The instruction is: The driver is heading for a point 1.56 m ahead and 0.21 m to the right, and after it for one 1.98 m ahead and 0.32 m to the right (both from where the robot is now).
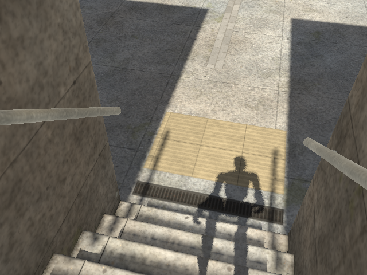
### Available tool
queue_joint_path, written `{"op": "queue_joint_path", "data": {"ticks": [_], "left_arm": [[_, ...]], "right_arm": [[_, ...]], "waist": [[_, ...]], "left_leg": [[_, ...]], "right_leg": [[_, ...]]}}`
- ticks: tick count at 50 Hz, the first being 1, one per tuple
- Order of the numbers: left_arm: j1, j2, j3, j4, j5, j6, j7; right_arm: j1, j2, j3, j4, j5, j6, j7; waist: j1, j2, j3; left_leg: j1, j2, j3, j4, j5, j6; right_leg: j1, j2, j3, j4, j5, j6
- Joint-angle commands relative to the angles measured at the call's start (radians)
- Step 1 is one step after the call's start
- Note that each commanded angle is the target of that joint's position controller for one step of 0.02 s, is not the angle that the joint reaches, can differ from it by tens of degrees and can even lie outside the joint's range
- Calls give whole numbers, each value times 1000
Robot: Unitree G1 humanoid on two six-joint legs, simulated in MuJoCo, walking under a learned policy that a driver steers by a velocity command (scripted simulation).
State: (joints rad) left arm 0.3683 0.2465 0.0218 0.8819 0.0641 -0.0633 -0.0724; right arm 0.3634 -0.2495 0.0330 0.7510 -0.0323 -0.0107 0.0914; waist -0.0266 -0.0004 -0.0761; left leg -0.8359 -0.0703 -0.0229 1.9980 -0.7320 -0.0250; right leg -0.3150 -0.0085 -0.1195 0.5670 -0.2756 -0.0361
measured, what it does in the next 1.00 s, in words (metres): steps on the spot: left foot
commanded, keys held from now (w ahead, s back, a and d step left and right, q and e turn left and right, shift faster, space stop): q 0.10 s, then no key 0.90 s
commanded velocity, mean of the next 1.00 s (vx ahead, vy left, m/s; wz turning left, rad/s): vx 0.05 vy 0.00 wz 0.20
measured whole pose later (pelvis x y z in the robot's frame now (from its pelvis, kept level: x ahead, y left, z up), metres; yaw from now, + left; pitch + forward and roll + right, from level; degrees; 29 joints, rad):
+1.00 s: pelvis +0.09 +0.02 +0.01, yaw +9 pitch -2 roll -2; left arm 0.23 0.20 -0.01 1.04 -0.01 0.05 0.00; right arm 0.17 -0.17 0.04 0.95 0.00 0.03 0.01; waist 0.00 0.01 0.01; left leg -0.17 0.01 0.05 0.49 -0.27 0.04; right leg -0.03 -0.02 -0.03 0.34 -0.27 0.04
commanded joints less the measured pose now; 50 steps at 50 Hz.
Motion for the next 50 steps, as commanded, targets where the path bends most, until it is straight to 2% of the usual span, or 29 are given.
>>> {"op": "queue_joint_path", "data": {"ticks": [1, 2, 3, 4, 6, 7, 8, 9, 10, 11, 12, 13, 14, 15, 16, 17, 18, 19, 21, 22, 24, 25, 28, 35, 36, 38, 42, 43, 50], "left_arm": [[-43, -14, -12, -38, -11, -51, 36], [25, 15, -6, 11, 1, -69, 46], [-74, 41, -13, -45, 4, -94, 52], [-68, 79, -6, -32, 9, -102, 60], [-83, 126, -11, -38, 0, -99, 44], [-137, 158, -8, -47, 18, -96, 30], [-170, 174, -2, -60, -1, -83, 14], [-139, 203, 18, -79, -55, -63, 15], [-107, 233, 35, -67, -81, -45, 17], [-26, 275, 66, -105, -82, -28, 28], [19, 226, 65, -123, -61, -26, 47], [-20, 147, 44, -150, -43, -29, 60], [-131, 96, 33, -163, -64, -38, 52], [-105, 53, 15, -163, -79, -66, 43], [-33, 34, 2, -103, -86, -69, 17], [98, 5, -22, -37, -109, -47, -15], [182, -61, -37, 2, -98, -21, -37], [210, -31, -29, 16, -52, -4, -60], [7, 160, -5, -63, -76, -1, -67], [-91, 173, 0, -75, -96, 0, -65], [-175, 137, -10, -80, -122, -9, -63], [-142, 91, -20, -76, -108, -9, -49], [-99, 106, -17, -36, -82, 2, -25], [-71, 77, -22, 20, -85, 12, -18], [-107, 71, -23, 35, -98, 63, 44], [-126, 63, -20, 22, -88, 96, 73], [-112, 78, -11, 64, -83, 112, 69], [-85, 66, -16, 90, -68, 111, 66], [-80, 55, -5, 164, -76, 107, 82]], "right_arm": [[227, 60, 20, -40, -41, 10, 30], [260, 62, 17, 9, -71, 11, 56], [278, -3, -10, 60, -65, 6, 67], [211, -12, -27, 81, -63, 1, 76], [84, -25, -55, 54, -35, -21, 65], [122, -11, -59, 56, -51, -31, 43], [167, -27, -75, 69, -43, -49, 19], [43, -54, -90, 13, -28, -72, -7], [-39, -81, -97, -4, -31, -81, -26], [-85, -143, -103, -36, -21, -86, -52], [-46, -196, -118, -39, -21, -79, -68], [96, -188, -120, -8, -7, -66, -60], [279, -165, -117, 38, -12, -73, -30], [282, -167, -120, 40, 14, -77, -23], [207, -114, -103, 54, 44, -79, -13], [-11, -94, -77, 51, 73, -76, 12], [-173, -67, -45, 31, 69, -60, 33], [-195, -105, -58, 42, 56, -46, 29], [-8, -175, -88, 52, 51, -41, 19], [-34, -196, -89, 55, 27, -44, 15], [-42, -181, -84, 54, 2, -43, 17], [-51, -165, -72, 60, 17, -40, 31], [-44, -181, -82, 54, 19, -27, 46], [-16, -183, -83, 33, 10, 4, 40], [-206, 39, -11, -6, 45, 24, -29], [-165, -30, -10, 28, 44, 47, -74], [-168, -71, -8, 82, 36, 51, -82], [-166, -88, -17, 109, 44, 50, -80], [-166, -35, -19, 202, 25, 34, -87]], "waist": [[-103, -17, 184], [-84, -67, 199], [-59, -20, 168], [-39, -11, 151], [-37, -81, 93], [-76, -112, 57], [-92, -116, 37], [-26, -108, 46], [14, -73, 41], [79, 69, -33], [77, 203, -182], [6, 282, -250], [-107, 195, -122], [-110, 164, -14], [-52, 70, 43], [112, -60, 62], [222, -32, 105], [217, 36, 133], [48, -45, 65], [21, -32, 87], [-7, -10, 80], [32, 52, 92], [33, 31, 67], [46, 10, 73], [25, -25, -20], [25, 13, 1], [25, -1, 95], [34, 30, 93], [18, 12, 143]], "left_leg": [[-46, 187, -45, -302, 512, -7], [-4, 156, -7, -317, 566, 3], [88, 155, 0, -519, 813, 11], [164, 154, 52, -656, 910, 17], [311, 142, 101, -730, 838, -2], [358, 164, 44, -676, 855, -6], [360, 164, 37, -739, 729, -40], [309, 143, 112, -1039, 481, -61], [368, 125, 150, -1161, 539, -38], [460, 130, 96, -1189, 975, 46], [679, 233, -95, -1310, 1109, 210], [873, 344, -312, -1440, 1089, 372], [958, 389, -558, -1492, 923, 401], [894, 453, -718, -1432, 900, 426], [744, 448, -616, -1409, 863, 369], [371, 324, -310, -1401, 688, 220], [-3, 198, -121, -1382, 558, 106], [-63, 123, 7, -1348, 521, 49], [317, 88, 56, -1393, 409, -6], [382, 92, 56, -1403, 393, -21], [486, 118, 46, -1435, 511, -23], [483, 124, 25, -1456, 581, -6], [570, 114, 33, -1485, 712, 29], [627, 108, 41, -1519, 746, 32], [705, 187, 10, -1508, 859, 54], [692, 179, 7, -1515, 828, 52], [651, 187, -7, -1561, 730, 52], [651, 186, -8, -1556, 794, 61], [612, 192, -20, -1622, 686, 72]], "right_leg": [[-270, -268, 119, -139, 664, -231], [-332, -234, 86, -122, 486, -225], [-422, -166, -6, -92, 339, -184], [-430, -164, -23, -69, 298, -144], [-401, -231, 57, -28, 420, -120], [-359, -287, 79, 33, 554, -125], [-265, -326, 110, 69, 672, -134], [-112, -315, 106, 49, 589, -135], [-44, -273, 125, 104, 513, -138], [0, -193, 80, 182, 389, -97], [-92, -124, 13, 330, 104, -8], [-253, -43, -4, 508, -417, 83], [-547, -8, 161, 596, -617, 142], [-641, -67, 287, 570, -521, 194], [-572, -131, 288, 473, -407, 211], [-193, -129, 182, 281, -144, 196], [172, -50, 46, 247, 203, 164], [247, 4, 15, 251, 292, 121], [46, -29, 170, -12, 127, 16], [7, -31, 165, -74, 59, 17], [19, -23, 177, -122, 9, 22], [73, -23, 157, -138, 51, 34], [127, 3, 128, -164, 164, 32], [171, 13, 122, -229, 221, 35], [239, -91, 133, -213, 417, 45], [280, -102, 145, -211, 436, 42], [260, -92, 151, -271, 269, 42], [271, -83, 144, -260, 268, 42], [263, -99, 161, -269, 171, 40]]}}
